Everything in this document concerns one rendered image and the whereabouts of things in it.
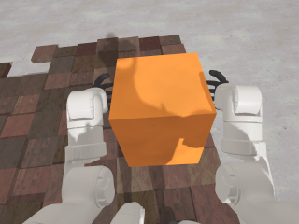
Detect left robot forearm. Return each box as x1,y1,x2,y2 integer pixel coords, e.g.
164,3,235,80
61,87,108,200

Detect carton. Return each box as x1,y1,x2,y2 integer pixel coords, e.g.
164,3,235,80
108,52,217,167

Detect robot left upper arm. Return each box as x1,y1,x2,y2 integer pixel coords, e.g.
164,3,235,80
22,165,115,224

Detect right robot forearm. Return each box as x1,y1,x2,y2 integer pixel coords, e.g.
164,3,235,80
214,83,275,194

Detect right robot hand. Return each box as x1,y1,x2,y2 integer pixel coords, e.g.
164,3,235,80
206,70,229,110

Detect robot right upper arm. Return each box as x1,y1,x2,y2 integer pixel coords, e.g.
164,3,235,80
215,162,299,224

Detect robot left thigh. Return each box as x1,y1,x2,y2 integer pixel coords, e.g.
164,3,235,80
110,203,145,224

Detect left robot hand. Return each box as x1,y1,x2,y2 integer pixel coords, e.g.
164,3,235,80
92,73,114,111

